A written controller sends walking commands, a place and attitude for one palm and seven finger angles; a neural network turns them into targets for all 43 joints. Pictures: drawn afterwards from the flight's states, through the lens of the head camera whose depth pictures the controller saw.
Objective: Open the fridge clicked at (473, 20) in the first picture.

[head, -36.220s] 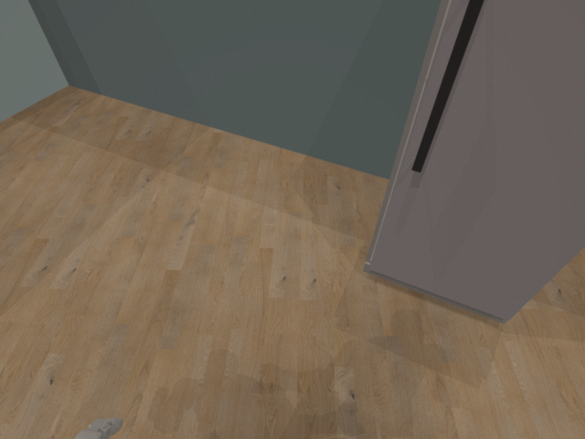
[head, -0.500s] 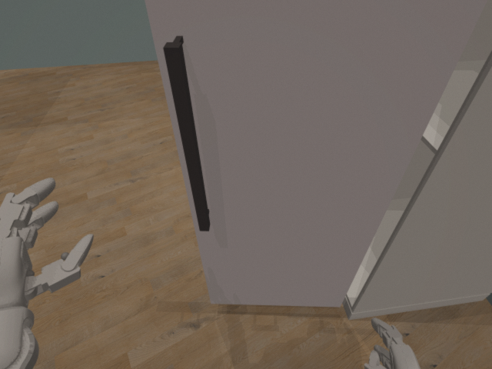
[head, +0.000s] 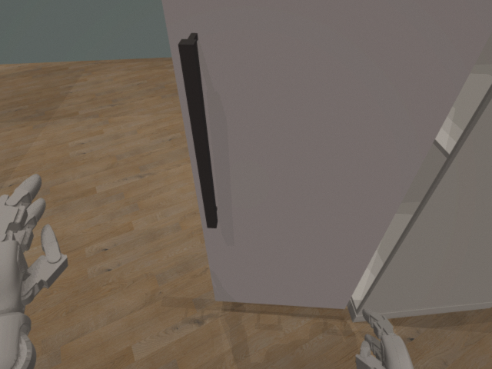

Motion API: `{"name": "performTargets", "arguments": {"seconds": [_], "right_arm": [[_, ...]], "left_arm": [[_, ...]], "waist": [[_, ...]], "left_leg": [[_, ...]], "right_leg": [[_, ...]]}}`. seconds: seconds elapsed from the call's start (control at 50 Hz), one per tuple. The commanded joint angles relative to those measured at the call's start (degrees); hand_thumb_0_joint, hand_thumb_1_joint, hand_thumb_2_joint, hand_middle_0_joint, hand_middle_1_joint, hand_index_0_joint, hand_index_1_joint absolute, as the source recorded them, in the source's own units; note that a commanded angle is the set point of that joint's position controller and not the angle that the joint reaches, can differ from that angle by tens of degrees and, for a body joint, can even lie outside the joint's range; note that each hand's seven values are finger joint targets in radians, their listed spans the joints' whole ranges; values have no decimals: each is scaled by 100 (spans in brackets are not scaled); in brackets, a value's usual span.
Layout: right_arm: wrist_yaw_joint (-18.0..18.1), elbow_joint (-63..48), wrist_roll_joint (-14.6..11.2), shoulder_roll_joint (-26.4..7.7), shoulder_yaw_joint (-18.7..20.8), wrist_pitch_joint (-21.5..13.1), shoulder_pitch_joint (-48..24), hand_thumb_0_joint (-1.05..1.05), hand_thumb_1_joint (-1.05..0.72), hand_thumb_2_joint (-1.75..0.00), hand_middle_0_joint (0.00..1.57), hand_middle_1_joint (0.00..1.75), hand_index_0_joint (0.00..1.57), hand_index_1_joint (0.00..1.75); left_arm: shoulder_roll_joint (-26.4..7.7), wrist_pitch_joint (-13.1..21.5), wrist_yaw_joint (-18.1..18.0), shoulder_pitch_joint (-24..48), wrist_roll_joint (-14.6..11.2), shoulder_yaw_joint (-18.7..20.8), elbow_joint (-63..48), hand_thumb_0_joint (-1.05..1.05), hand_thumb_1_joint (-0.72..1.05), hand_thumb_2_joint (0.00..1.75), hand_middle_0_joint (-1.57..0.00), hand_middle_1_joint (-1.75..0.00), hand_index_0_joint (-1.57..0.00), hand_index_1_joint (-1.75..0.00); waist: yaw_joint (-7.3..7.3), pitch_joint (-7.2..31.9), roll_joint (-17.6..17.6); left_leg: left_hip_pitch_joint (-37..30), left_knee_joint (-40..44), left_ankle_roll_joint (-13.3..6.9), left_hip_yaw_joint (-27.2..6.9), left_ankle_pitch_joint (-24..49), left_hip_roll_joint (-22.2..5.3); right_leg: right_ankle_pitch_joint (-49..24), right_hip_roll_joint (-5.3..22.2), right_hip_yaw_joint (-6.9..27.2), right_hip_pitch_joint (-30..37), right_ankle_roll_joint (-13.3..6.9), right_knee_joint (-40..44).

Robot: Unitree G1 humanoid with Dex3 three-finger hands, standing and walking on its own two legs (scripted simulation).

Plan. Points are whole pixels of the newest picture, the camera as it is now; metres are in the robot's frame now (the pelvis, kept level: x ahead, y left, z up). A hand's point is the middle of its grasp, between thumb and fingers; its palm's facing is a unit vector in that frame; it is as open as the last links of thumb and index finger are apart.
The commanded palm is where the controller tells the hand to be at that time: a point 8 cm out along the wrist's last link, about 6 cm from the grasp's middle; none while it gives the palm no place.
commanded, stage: step back with the hand held close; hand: left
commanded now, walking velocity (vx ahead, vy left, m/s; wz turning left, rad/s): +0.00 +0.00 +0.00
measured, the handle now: (204, 150) +0.50 +0.16 +0.10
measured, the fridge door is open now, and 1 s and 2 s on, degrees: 81 81 81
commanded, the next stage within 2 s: stop stepping back and stand still in 1.24 s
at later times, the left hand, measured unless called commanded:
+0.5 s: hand (30, 279) +0.16 +0.29 +0.15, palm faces +0.41 -0.77 -0.49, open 7.4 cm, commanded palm +0.10 +0.33 +0.17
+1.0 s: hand out of the picture +0.06 +0.30 +0.16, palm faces +0.53 -0.73 -0.43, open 7.4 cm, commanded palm -0.01 +0.33 +0.17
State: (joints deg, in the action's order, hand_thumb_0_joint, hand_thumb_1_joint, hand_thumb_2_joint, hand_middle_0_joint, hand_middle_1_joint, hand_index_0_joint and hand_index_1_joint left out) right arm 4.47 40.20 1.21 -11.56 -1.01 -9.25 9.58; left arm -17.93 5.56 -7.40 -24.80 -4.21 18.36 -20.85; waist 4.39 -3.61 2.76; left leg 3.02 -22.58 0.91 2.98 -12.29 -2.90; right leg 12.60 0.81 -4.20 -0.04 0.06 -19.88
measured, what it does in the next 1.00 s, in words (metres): walks backwards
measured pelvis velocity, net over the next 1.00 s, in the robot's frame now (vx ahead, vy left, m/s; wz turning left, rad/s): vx -0.13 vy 0.03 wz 0.06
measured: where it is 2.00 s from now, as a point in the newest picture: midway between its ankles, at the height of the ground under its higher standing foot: outside the picture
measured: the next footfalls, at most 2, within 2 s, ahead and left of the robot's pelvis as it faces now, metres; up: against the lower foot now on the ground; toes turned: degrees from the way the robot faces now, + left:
right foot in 1.04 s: -0.12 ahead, -0.09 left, +0.00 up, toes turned +4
left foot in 1.26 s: -0.12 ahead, +0.14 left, +0.00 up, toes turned +5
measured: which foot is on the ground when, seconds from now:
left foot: down 0.00-1.00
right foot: down 0.00-0.88, up 0.90-1.00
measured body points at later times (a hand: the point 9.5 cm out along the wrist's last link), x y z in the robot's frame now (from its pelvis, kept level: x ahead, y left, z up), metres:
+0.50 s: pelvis -0.04 +0.03 -0.01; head -0.03 +0.02 +0.44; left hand +0.13 +0.33 +0.18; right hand +0.14 -0.21 -0.09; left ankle +0.01 +0.13 -0.74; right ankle -0.01 -0.12 -0.74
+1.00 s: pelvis -0.13 +0.03 -0.03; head -0.13 +0.04 +0.42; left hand +0.03 +0.34 +0.18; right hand +0.04 -0.21 -0.10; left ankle +0.01 +0.13 -0.74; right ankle -0.11 -0.10 -0.73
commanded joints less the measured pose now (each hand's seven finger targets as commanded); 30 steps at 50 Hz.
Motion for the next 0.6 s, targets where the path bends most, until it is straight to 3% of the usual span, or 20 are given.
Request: {"name": "performTargets", "arguments": {"seconds": [0.0, 0.08, 0.1, 0.12, 0.14, 0.18, 0.26, 0.32, 0.36, 0.4, 0.48, 0.52, 0.58], "right_arm": [[84, -897, -19, -690, 243, -309, -793, 0, -90, -90, 20, 30, 20, 30], [87, -872, -29, -710, 242, -294, -790, 0, -90, -90, 20, 30, 20, 30], [63, -1092, -96, -785, 182, -117, -726, 0, -90, -90, 20, 30, 20, 30], [50, -1000, -93, -672, 160, -6, -661, 0, -90, -90, 20, 30, 20, 30], [35, -1078, -104, -685, 174, 58, -696, 0, -90, -90, 20, 30, 20, 30], [73, -1174, -88, -663, 169, 122, -644, 0, -90, -90, 20, 30, 20, 30], [116, -1427, -114, -751, 256, 255, -554, 0, -90, -90, 20, 30, 20, 30], [150, -1607, -152, -760, 276, 370, -559, 0, -90, -90, 20, 30, 20, 30], [191, -1638, -142, -775, 289, 393, -570, 0, -90, -90, 20, 30, 20, 30], [199, -1648, -164, -797, 293, 414, -508, 0, -90, -90, 20, 30, 20, 30], [220, -1590, -161, -873, 301, 337, -434, 0, -90, -90, 20, 30, 20, 30], [215, -1578, -161, -902, 302, 276, -413, 0, -90, -90, 20, 30, 20, 30], [214, -1550, -158, -912, 300, 212, -382, 0, -90, -90, 20, 30, 20, 30]], "left_arm": [[-1130, 367, -93, 509, -16, 706, -1261, 0, 90, 90, -20, -30, -20, -30], [-1217, 363, -106, 768, -15, 777, -1304, 0, 90, 90, -20, -30, -20, -30], [-1618, 490, -93, 1002, 33, 1137, -1391, 0, 90, 90, -20, -30, -20, -30], [-1211, 458, -44, 532, 84, 800, -1010, 0, 90, 90, -20, -30, -20, -30], [-1128, 428, -30, 486, 110, 653, -1065, 0, 90, 90, -20, -30, -20, -30], [-1247, 506, -80, 319, 154, 755, -1373, 0, 90, 90, -20, -30, -20, -30], [-1442, 499, -184, -388, 133, 1037, -1810, 0, 90, 90, -20, -30, -20, -30], [-1552, 519, -238, -619, 96, 1198, -2049, 0, 90, 90, -20, -30, -20, -30], [-1634, 535, -278, -643, 80, 1324, -2045, 0, 90, 90, -20, -30, -20, -30], [-1518, 544, -292, -685, 67, 1257, -1844, 0, 90, 90, -20, -30, -20, -30], [-1398, 643, -321, -430, 124, 1156, -1692, 0, 90, 90, -20, -30, -20, -30], [-1311, 702, -337, -267, 173, 1082, -1633, 0, 90, 90, -20, -30, -20, -30], [-1263, 795, -348, -37, 278, 1011, -1578, 0, 90, 90, -20, -30, -20, -30]], "waist": [[-10, 414, -3], [-25, 401, 163], [-299, -110, -53], [-334, 58, -452], [-343, 97, -499], [-331, 655, -174], [-262, 1502, 316], [-256, 1582, 112], [-241, 1500, 182], [-261, 1293, 140], [-289, 1066, 428], [-299, 955, 531], [-348, 658, 283]], "left_leg": [[-11, 327, -139, -46, 928, 181], [4, 336, -128, -53, 891, 183], [604, -68, -208, -162, 802, -21], [649, -319, -190, -187, 699, -19], [604, -493, -187, -149, 633, 2], [534, -646, -174, -126, 1061, -33], [494, -689, -168, -246, 2048, -201], [733, -648, -198, -379, 2346, -338], [989, -496, -223, -516, 2192, -415], [1247, -358, -256, -573, 1841, -504], [1916, 2, -345, -710, 514, -620], [2385, 195, -409, -795, -481, -660], [3028, 271, -469, -818, -2049, -552]], "right_leg": [[-825, -116, 140, -245, -39, 359], [-776, -108, 151, -256, -47, 372], [-1079, 245, 516, -1151, -21, 490], [-1029, 478, 507, -1281, -44, 443], [-991, 611, 640, -1468, -84, 469], [-1416, 721, 541, -1301, -126, 120], [-1776, 602, 379, -973, -95, -519], [-1701, 438, 348, -976, -31, -803], [-1435, 360, 323, -998, -4, -926], [-1020, 278, 346, -1119, 29, -984], [-376, 168, 381, -1045, 45, -1141], [-47, 138, 391, -941, 38, -1293], [414, 218, 559, -916, 0, -1139]]}}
